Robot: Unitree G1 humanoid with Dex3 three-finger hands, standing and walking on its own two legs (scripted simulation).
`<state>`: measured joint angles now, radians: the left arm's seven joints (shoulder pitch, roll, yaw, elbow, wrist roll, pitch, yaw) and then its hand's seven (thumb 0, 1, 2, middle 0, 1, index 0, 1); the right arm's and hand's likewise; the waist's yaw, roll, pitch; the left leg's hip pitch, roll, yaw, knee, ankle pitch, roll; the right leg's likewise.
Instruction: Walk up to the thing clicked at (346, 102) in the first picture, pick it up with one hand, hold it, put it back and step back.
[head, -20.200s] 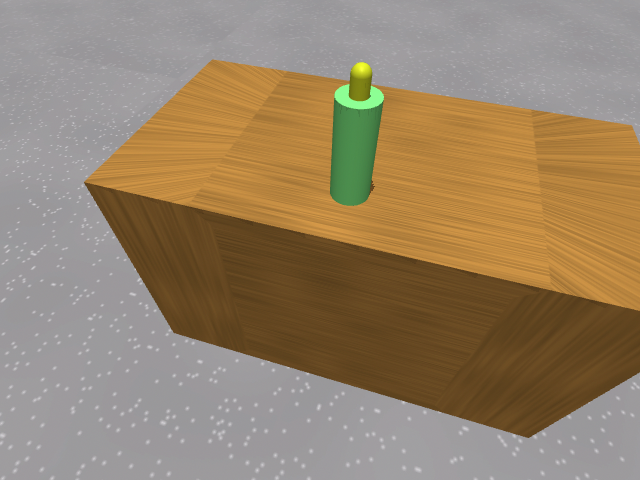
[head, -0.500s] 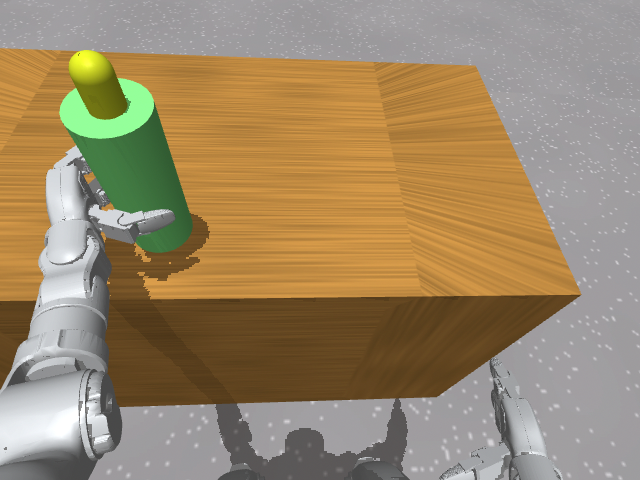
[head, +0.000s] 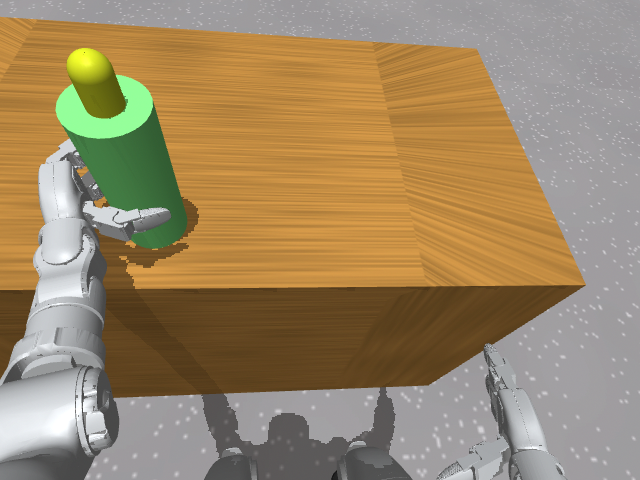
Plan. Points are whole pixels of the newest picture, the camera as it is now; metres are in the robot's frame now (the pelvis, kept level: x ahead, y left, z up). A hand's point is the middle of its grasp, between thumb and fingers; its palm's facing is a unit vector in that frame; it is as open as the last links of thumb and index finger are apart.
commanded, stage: open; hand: left
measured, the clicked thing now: (130, 161) +0.47 +0.18 +0.12
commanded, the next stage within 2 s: withdraw in 0.34 s
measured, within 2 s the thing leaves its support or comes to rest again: rests again in 0.08 s
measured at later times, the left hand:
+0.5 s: hand (112, 167) +0.49 +0.21 +0.09, palm faces +0.22 -0.98 +0.00, open 16.5 cm
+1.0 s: hand out of the picture +0.50 +0.29 +0.20, palm faces +0.26 -0.96 -0.06, open 17.7 cm
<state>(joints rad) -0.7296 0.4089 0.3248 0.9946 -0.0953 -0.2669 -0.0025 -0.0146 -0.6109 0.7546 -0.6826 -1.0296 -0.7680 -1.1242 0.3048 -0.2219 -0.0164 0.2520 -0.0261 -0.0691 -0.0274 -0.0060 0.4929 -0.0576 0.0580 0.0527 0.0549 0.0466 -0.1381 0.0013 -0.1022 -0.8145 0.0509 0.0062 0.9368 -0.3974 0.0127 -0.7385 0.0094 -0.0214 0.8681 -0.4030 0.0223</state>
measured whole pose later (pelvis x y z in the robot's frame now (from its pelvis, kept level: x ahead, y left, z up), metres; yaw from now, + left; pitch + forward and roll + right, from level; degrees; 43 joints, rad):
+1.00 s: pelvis +0.02 +0.00 +0.02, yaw +0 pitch +13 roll -2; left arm -0.95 0.70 0.41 1.14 -0.09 -0.08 -0.19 -0.02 -0.61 0.01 -0.06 -0.04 -0.07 -0.03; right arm 0.30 -0.25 0.00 0.35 0.04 -0.02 -0.04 -0.01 0.55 -0.04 0.06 0.05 0.05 0.05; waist -0.12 0.02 -0.13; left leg -0.67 0.05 0.02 0.81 -0.37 0.01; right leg -0.61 0.01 -0.01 0.75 -0.38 0.02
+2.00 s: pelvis +0.00 -0.02 +0.04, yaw +3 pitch -1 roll +0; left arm 0.57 0.32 0.27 -0.35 -0.07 -0.16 0.04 -0.01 -0.51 0.00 -0.06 -0.05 -0.07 -0.04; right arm 0.34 -0.22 -0.12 0.42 0.04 -0.05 -0.07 -0.01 0.53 -0.05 0.06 0.06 0.06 0.05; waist 0.06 0.05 -0.02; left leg -0.32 0.01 -0.01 0.60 -0.27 -0.01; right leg -0.27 -0.02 -0.04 0.62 -0.33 0.00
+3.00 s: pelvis +0.03 -0.01 +0.05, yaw +1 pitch +1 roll +0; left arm 0.26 0.18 0.01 0.50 0.00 -0.11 0.07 -0.01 -0.51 0.08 -0.06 -0.06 -0.06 -0.06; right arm 0.19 -0.19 0.01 0.66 0.01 -0.09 -0.07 0.01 -0.86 -0.87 0.20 0.30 0.20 0.29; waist 0.00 -0.02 0.04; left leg -0.27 0.02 0.02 0.52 -0.27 0.00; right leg -0.22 -0.02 -0.02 0.50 -0.30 0.01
